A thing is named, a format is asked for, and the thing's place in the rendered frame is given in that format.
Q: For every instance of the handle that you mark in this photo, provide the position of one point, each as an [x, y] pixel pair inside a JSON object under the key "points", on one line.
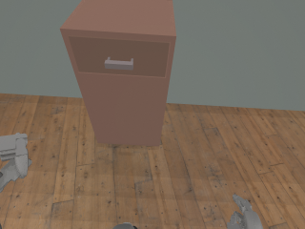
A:
{"points": [[118, 65]]}

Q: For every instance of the robot left hand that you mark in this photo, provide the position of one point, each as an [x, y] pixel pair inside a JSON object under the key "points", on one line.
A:
{"points": [[13, 148]]}

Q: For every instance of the drawer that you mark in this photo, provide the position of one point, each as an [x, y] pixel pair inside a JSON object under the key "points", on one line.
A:
{"points": [[149, 57]]}

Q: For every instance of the robot right hand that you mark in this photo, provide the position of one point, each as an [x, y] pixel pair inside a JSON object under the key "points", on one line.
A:
{"points": [[249, 219]]}

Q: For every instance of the cabinet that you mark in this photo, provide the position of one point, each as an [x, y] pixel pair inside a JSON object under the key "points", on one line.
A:
{"points": [[124, 109]]}

